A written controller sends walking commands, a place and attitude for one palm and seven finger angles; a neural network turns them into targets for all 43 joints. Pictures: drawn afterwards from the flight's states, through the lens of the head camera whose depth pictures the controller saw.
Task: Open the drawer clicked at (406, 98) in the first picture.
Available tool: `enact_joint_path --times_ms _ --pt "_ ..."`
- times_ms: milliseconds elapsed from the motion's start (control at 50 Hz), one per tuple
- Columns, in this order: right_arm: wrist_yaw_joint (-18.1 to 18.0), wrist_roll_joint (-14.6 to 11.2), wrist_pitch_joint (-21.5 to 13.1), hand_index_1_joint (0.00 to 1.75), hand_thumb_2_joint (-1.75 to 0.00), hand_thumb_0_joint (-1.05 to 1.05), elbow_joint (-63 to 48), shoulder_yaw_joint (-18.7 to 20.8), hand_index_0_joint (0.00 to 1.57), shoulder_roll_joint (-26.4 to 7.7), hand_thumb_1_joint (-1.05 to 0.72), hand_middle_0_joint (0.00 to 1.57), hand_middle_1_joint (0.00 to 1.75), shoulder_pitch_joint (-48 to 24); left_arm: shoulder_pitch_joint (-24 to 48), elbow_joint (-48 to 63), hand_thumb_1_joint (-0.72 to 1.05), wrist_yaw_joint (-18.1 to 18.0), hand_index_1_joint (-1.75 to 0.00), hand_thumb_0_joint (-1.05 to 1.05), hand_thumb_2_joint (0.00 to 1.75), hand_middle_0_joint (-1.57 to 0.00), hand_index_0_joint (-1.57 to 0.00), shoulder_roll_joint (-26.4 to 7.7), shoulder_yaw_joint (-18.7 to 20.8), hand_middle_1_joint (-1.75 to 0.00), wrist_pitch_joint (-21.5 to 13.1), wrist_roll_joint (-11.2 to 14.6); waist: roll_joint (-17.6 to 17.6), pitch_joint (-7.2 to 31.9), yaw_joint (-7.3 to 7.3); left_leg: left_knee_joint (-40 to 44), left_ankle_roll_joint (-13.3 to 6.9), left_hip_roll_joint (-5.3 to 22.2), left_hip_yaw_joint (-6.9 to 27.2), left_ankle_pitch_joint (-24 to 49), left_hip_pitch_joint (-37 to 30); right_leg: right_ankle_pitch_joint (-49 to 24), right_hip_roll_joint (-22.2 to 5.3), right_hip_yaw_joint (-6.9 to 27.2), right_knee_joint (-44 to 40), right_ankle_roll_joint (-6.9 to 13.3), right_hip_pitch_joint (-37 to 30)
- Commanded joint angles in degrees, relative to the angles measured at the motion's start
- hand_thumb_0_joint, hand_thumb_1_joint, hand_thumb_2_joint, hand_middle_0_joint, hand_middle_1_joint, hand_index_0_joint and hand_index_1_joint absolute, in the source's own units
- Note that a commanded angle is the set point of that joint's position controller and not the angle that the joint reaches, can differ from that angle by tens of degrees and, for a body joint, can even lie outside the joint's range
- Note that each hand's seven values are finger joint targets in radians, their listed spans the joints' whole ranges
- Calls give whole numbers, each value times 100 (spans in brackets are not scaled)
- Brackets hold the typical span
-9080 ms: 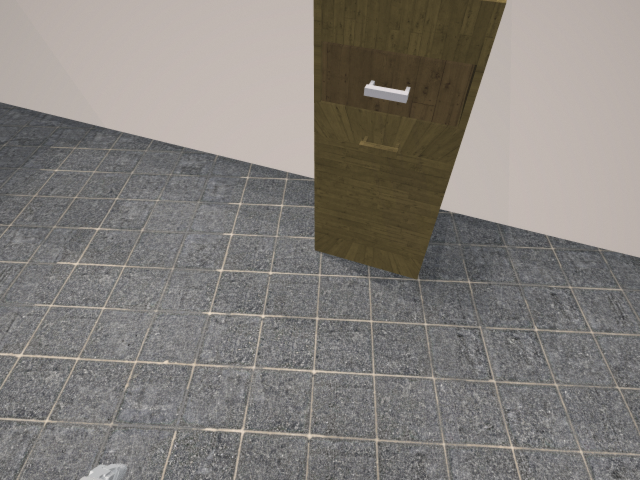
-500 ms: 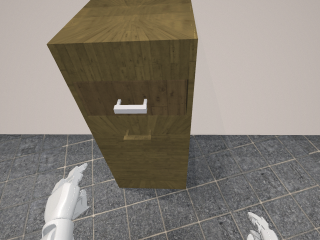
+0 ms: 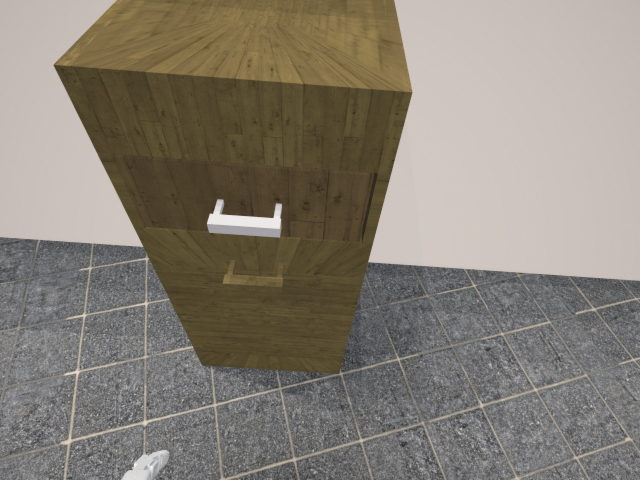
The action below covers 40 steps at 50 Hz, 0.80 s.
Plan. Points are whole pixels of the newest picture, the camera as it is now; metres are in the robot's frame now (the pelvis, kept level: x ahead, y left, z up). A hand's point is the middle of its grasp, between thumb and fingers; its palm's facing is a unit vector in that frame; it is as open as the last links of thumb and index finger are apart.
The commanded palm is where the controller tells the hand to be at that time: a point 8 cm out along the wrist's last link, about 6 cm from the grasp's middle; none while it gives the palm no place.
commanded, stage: relax the arm and regain balance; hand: left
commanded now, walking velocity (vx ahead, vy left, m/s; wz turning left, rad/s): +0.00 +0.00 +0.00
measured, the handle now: (247, 216) +0.50 +0.14 +0.00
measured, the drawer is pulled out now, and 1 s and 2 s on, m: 0.00 0.00 0.00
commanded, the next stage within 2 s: come to a stop and stand still in 0.56 s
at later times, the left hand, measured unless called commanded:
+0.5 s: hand out of the picture +0.07 +0.25 -0.15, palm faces -0.03 -0.94 -0.33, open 16.2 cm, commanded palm none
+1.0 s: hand out of the picture -0.01 +0.25 -0.15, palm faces -0.07 -0.93 -0.36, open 16.5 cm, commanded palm none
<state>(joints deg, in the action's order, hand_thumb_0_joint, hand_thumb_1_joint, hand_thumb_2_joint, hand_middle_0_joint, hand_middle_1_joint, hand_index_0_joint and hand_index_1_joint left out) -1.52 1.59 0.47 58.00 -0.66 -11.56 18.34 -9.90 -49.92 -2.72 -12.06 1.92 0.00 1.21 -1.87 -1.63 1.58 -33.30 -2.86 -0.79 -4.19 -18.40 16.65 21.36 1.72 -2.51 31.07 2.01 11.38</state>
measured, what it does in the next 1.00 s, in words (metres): stands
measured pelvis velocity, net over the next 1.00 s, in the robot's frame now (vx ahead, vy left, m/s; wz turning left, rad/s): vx -0.02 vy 0.01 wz -0.01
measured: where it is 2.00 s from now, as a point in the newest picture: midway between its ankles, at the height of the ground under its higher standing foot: outside the picture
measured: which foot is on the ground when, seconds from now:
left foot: down 0.00-1.00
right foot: down 0.00-1.00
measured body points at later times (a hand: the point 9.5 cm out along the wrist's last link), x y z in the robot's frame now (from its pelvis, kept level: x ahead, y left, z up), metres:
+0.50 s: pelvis +0.00 +0.01 +0.01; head +0.00 +0.01 +0.46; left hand +0.07 +0.30 -0.12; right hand +0.10 -0.27 -0.12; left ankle -0.01 +0.09 -0.73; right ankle -0.06 -0.09 -0.73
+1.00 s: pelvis -0.02 +0.01 +0.01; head -0.01 -0.01 +0.46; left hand +0.00 +0.29 -0.12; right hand +0.01 -0.21 -0.16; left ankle -0.01 +0.09 -0.73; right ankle -0.06 -0.09 -0.73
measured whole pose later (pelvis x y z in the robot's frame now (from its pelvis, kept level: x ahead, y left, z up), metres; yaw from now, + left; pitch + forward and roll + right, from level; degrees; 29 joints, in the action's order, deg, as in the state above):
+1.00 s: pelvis -0.02 +0.01 +0.01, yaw +0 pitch -2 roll +0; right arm -0.5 1.1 1.5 60.6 -2.0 -11.8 13.5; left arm -15.8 -61.7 -2.4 -16.0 -2.7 -0.4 -0.7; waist 3.1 -2.6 0.8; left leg -26.0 -3.9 -2.4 -5.2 -13.6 10.8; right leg 17.6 0.3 -1.6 26.4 1.0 6.9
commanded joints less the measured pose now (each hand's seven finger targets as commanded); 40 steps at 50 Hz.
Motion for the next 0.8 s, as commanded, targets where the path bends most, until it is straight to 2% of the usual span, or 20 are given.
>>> enact_joint_path --times_ms 0,40,80,300,420,580,660,680,700,720,740,760,780 --pt "-52 -29 -230 30 -90 0 -328 165 20 -860 -90 20 30 -281 -141 -81 -50 6 -30 0 30 -15 -15 -867 23 -30 -70 -188 251 625 -124 605 -119 874 802 2637 -562 -2490 -789 642 -348 52 -478" --pt "-52 -37 -237 30 -90 0 -252 152 20 -960 -90 20 30 -415 -48 -202 -50 22 -30 0 30 -15 -15 -966 4 -30 -69 -171 308 539 -148 728 -144 914 853 2664 -596 -2248 -783 654 -436 32 -459" --pt "-40 -44 -225 30 -90 0 -207 140 20 -1033 -90 20 30 -588 24 -304 -50 45 -30 0 30 -15 -15 -1046 -29 -30 -62 -168 240 332 -153 862 -116 905 839 2323 -589 -1981 -789 713 -597 27 -338" --pt "3 -54 -255 30 -90 0 -63 149 20 -1372 -90 20 30 -1164 154 -639 -50 106 -30 0 30 -15 -15 -1316 -82 -30 -117 -206 56 428 -136 1176 -97 903 767 2396 -1198 -2090 -851 816 -914 -29 -159" --pt "19 -62 -261 30 -90 0 -37 140 20 -1523 -90 20 30 -1375 192 -752 -50 131 -30 0 30 -15 -15 -1462 -84 -30 -128 -208 94 473 -144 1299 -84 910 804 2325 -1250 -2001 -891 825 -1023 -35 -203" --pt "33 -72 -260 30 -90 0 62 107 20 -1635 -90 20 30 -1518 176 -936 -50 174 -30 0 30 -15 -15 -1572 -116 -30 -131 -202 156 356 -157 1476 -60 908 850 1886 -1213 -1651 -918 878 -1229 -38 -142" --pt "30 -81 -271 30 -90 0 129 89 20 -1666 -90 20 30 -1491 181 -1012 -50 181 -30 0 30 -15 -15 -1606 -119 -30 -139 -197 164 420 -163 1503 -54 917 864 1941 -1198 -1697 -933 861 -1242 -42 -238" --pt "29 -161 -254 30 -90 0 -91 83 20 -1150 -90 20 30 -976 -518 -1045 -50 -98 -30 0 30 -15 -15 -731 -239 -30 -201 -248 843 -52 -53 622 138 902 515 2802 -1006 -2159 -955 736 -1003 -289 143" --pt "61 -122 -218 30 -90 0 -106 46 20 -1109 -90 20 30 -899 -587 -1063 -50 -80 -30 0 30 -15 -15 -1094 -216 -30 -240 -214 1184 -38 -91 791 297 772 705 3236 -922 -2017 -907 648 -891 -63 5" --pt "74 -58 -180 30 -90 0 -130 20 20 -922 -90 20 30 -674 -689 -978 -50 -67 -30 0 30 -15 -15 -988 -261 -30 -213 -157 1106 423 -123 755 230 862 804 3469 -1134 -2095 -856 699 -693 91 -194" --pt "63 -56 -147 30 -90 0 -188 9 20 -931 -90 20 30 -686 -693 -948 -50 -44 -30 0 30 -15 -15 -945 -295 -30 -213 -121 882 685 -151 666 116 851 795 3359 -1211 -2304 -851 671 -726 144 -403" --pt "66 -74 -110 30 -90 0 -254 4 20 -932 -90 20 30 -738 -648 -932 -50 -27 -30 0 30 -15 -15 -959 -298 -30 -210 -105 541 786 -125 675 85 821 773 3000 -1202 -2460 -888 693 -786 167 -483" --pt "73 -74 -80 30 -90 0 -295 2 20 -933 -90 20 30 -749 -573 -909 -50 -13 -30 0 30 -15 -15 -942 -313 -30 -208 -98 249 698 -92 726 84 768 763 2600 -1142 -2559 -928 715 -825 174 -451"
